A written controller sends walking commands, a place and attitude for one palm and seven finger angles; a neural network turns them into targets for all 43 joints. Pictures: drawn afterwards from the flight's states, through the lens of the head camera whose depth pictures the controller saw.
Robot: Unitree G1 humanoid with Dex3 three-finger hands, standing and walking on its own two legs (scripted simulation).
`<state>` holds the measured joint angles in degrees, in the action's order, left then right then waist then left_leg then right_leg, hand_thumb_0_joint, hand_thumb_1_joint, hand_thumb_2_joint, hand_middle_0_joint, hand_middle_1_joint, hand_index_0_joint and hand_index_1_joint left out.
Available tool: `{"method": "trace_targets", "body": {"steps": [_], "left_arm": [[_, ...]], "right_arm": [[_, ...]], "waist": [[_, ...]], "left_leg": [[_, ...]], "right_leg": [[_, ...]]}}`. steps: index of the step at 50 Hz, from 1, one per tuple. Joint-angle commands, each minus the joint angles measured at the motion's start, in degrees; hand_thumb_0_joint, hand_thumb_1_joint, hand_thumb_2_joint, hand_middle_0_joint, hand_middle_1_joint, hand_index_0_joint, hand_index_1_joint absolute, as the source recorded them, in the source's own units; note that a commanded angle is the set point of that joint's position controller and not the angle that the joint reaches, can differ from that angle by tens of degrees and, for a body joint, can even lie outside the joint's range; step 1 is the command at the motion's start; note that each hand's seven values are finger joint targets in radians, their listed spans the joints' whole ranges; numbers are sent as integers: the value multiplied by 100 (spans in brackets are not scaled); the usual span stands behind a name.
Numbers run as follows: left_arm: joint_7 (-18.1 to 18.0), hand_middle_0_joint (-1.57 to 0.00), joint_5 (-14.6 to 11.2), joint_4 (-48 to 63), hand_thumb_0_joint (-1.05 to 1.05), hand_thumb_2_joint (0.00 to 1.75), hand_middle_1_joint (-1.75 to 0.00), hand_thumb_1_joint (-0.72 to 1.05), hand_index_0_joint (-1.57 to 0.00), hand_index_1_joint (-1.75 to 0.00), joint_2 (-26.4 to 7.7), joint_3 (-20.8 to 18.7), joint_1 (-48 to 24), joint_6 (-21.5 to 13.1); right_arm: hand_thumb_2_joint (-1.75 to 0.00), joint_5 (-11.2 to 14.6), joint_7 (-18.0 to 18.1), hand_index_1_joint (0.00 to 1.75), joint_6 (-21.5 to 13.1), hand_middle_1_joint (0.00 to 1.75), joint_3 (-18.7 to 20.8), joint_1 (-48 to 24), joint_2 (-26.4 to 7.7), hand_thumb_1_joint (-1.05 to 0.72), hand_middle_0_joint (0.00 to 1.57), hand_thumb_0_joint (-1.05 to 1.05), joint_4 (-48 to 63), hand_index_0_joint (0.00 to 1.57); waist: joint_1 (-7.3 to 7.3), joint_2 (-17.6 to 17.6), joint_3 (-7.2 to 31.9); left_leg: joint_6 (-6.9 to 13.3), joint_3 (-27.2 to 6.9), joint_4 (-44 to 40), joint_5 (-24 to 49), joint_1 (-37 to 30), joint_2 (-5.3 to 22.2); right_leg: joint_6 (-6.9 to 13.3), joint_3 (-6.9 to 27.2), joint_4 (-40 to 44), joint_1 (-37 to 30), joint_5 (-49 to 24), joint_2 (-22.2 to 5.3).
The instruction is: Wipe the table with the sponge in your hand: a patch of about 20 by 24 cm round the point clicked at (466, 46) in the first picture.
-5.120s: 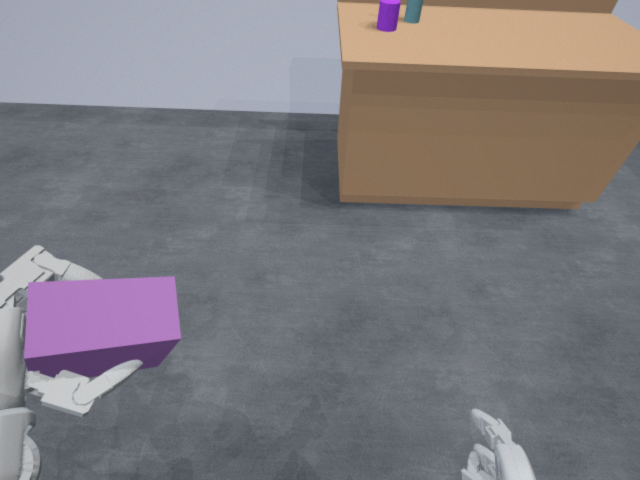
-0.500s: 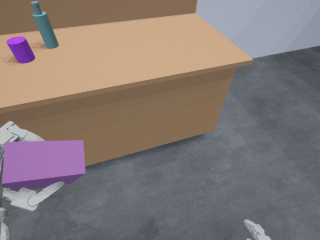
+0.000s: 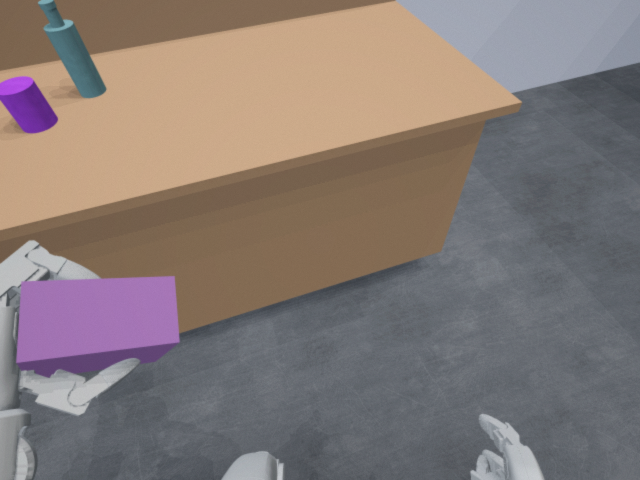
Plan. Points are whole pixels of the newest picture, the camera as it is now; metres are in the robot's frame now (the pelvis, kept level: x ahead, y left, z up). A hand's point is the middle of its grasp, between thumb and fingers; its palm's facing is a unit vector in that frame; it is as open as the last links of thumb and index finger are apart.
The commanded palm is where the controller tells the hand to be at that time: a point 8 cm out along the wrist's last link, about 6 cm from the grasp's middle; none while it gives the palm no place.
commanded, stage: take the last steps up to it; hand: left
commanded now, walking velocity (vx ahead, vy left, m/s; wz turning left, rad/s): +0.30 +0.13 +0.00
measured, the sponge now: (121, 326) +0.23 +0.20 +0.15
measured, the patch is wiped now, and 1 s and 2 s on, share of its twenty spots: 0.00 0.00 0.00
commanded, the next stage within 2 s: come to a stop and stand still in 1.36 s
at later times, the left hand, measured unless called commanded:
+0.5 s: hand (107, 223) +0.33 +0.24 +0.18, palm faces +0.36 -0.78 -0.51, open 10.3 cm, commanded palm +0.28 +0.30 +0.18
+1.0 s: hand (111, 147) +0.46 +0.29 +0.17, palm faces +0.38 -0.82 -0.43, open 10.3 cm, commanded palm +0.40 +0.33 +0.18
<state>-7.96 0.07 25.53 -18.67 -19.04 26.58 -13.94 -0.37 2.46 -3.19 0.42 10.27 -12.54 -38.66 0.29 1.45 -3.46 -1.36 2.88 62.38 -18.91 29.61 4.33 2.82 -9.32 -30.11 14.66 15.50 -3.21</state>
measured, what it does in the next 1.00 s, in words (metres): walks ahead: left foot, then right foot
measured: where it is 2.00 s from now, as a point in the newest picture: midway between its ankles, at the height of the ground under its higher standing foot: (316, 442)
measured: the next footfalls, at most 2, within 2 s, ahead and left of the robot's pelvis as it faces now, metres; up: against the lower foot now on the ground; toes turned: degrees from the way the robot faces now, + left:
left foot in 0.20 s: +0.14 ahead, +0.17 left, +0.00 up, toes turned +8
right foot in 0.48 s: +0.19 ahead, -0.07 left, +0.00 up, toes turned -12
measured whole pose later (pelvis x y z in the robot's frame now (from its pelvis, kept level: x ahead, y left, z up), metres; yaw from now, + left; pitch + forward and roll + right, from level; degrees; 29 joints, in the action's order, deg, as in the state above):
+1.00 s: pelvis +0.23 +0.05 +0.00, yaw -2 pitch +0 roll +0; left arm -9.5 -0.6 29.6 -22.8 -22.9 24.8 -12.8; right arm 0.4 2.7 -5.6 0.6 9.7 -8.9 -34.3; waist 0.7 -2.0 -3.4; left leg 0.2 9.3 31.3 -15.3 15.9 5.0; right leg -1.1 -5.6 -59.5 25.8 27.9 -4.2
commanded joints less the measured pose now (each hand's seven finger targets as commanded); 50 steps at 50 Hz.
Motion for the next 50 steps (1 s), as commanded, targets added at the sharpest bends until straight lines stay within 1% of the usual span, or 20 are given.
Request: {"method": "trace_targets", "body": {"steps": [1,5,8,10,12,16,21,22,23,24,25,28,31,37,40,41,42,44,46,50], "left_arm": [[-229,-120,-123,1533,0,130,-160,10,-120,-160,-1324,-1041,-4,-424],[-348,-120,-129,1728,0,130,-160,10,-120,-160,-1248,-953,-128,-325],[-372,-120,-100,1705,0,130,-160,10,-120,-160,-1219,-918,-369,-340],[-352,-120,-115,1864,0,130,-160,10,-120,-160,-1081,-780,-475,-385],[-268,-120,-68,1514,0,130,-160,10,-120,-160,-1334,-874,-521,-432],[-204,-120,-110,2150,0,130,-160,10,-120,-160,-1124,-754,-139,-420],[-226,-120,-143,1593,0,130,-160,10,-120,-160,-1165,-914,105,-282],[-226,-120,-142,1401,0,130,-160,10,-120,-160,-1181,-935,2,-230],[-216,-120,-99,1232,0,130,-160,10,-120,-160,-1258,-960,-171,-196],[-218,-120,-77,985,0,130,-160,10,-120,-160,-1374,-1022,-151,-136],[-201,-120,-225,1036,0,130,-160,10,-120,-160,-1425,-1098,-516,-142],[-103,-120,-184,1122,0,130,-160,10,-120,-160,-1301,-976,-484,-321],[-132,-120,-115,1246,0,130,-160,10,-120,-160,-1202,-850,-398,-381],[-349,-120,-123,1934,0,130,-160,10,-120,-160,-1279,-918,-294,-310],[-379,-120,-119,1939,0,130,-160,10,-120,-160,-1255,-919,-353,-302],[-371,-120,-132,1954,0,130,-160,10,-120,-160,-1243,-923,-433,-347],[-362,-120,-137,2034,0,130,-160,10,-120,-160,-1173,-880,-528,-383],[-275,-120,-122,1729,0,130,-160,10,-120,-160,-1560,-1082,-476,-440],[-208,-120,-128,1830,0,130,-160,10,-120,-160,-1257,-889,-329,-393],[-164,-120,-175,2076,0,130,-160,10,-120,-160,-1105,-821,54,-347]], "right_arm": [[-90,-2,53,30,-300,30,198,-412,-394,-90,20,0,1095,20],[-90,4,111,30,-414,30,245,-323,-368,-90,20,0,1231,20],[-90,11,197,30,-434,30,336,-165,-481,-90,20,0,1219,20],[-90,79,196,30,-453,30,444,-123,-749,-90,20,0,1296,20],[-90,39,160,30,-498,30,361,-214,-605,-90,20,0,1177,20],[-90,95,88,30,-638,30,337,-242,-553,-90,20,0,1076,20],[-90,71,128,30,-626,30,224,-245,-507,-90,20,0,1052,20],[-90,85,153,30,-559,30,223,-283,-493,-90,20,0,1045,20],[-90,83,160,30,-489,30,233,-272,-421,-90,20,0,1024,20],[-90,72,135,30,-425,30,185,-260,-290,-90,20,0,1116,20],[-90,70,87,30,-461,30,231,-466,-467,-90,20,0,1149,20],[-90,48,49,30,-345,30,154,-439,-410,-90,20,0,896,20],[-90,18,67,30,-280,30,132,-466,-420,-90,20,0,940,20],[-90,-5,104,30,-407,30,221,-372,-352,-90,20,0,1278,20],[-90,22,177,30,-396,30,306,-200,-464,-90,20,0,1296,20],[-90,51,200,30,-397,30,366,-124,-578,-90,20,0,1317,20],[-90,85,177,30,-387,30,423,-137,-724,-90,20,0,1355,20],[-90,22,179,30,-448,30,340,-197,-573,-90,20,0,1263,20],[-90,125,103,30,-470,30,382,-204,-573,-90,20,0,1157,20],[-90,87,46,30,-593,30,282,-255,-550,-90,20,0,1165,20]], "waist": [[-114,-793,901],[-162,-1056,975],[-40,-462,978],[58,1387,1208],[39,1637,945],[-51,1363,866],[-86,1095,938],[-116,722,1026],[-128,-216,1045],[-108,-1735,999],[-174,-1860,778],[-56,-832,455],[-20,-823,706],[-196,-964,997],[-59,-390,1046],[37,213,1153],[46,1409,1310],[6,1790,1133],[17,1091,931],[-33,1443,861]], "left_leg": [[42,283,-1659,246,-90,118],[118,673,-2797,357,-896,-139],[189,785,-3739,736,-1975,-185],[926,-1283,-4040,1975,-3404,1255],[1662,-2491,-4594,1587,-2909,2026],[1284,-844,-4306,1970,-2489,1345],[781,-29,-3758,1345,-1710,1005],[666,100,-3201,1025,-1350,881],[488,428,-2011,410,-715,520],[217,632,-514,-886,648,-235],[120,-76,423,-1117,1062,-160],[-37,-451,1097,-272,1176,197],[-6,-142,-198,13,556,227],[114,743,-2703,292,-794,-190],[163,809,-3724,838,-1926,-216],[380,262,-3912,1025,-2611,159],[849,-1144,-4016,2078,-3305,1183],[1606,-2522,-4377,2451,-3270,2036],[1544,-1660,-4207,2387,-3114,1748],[1072,-353,-4323,2335,-2082,1179]], "right_leg": [[568,1273,1224,-863,-1460,-1485],[494,1244,989,-915,-998,-1417],[186,995,157,-509,-665,-1011],[-321,262,-2154,1134,540,-110],[-354,682,-3672,2083,2040,-109],[-416,419,-2611,1778,1148,-251],[-434,-262,-294,-78,238,179],[-375,-129,182,-675,-14,118],[-107,846,662,-1159,53,-496],[523,3148,1227,-1749,-175,-1763],[771,4052,1621,-1437,70,-2336],[716,2592,1480,-930,-562,-2022],[527,1370,1239,-762,-1720,-1659],[494,1112,903,-1040,-1667,-1469],[170,790,30,-667,-1123,-1082],[-21,601,-875,-111,-1068,-820],[-317,165,-2129,932,415,-196],[-356,664,-3706,2083,2098,-88],[-403,731,-3557,2405,1635,-263],[-455,160,-2009,1184,713,-127]]}}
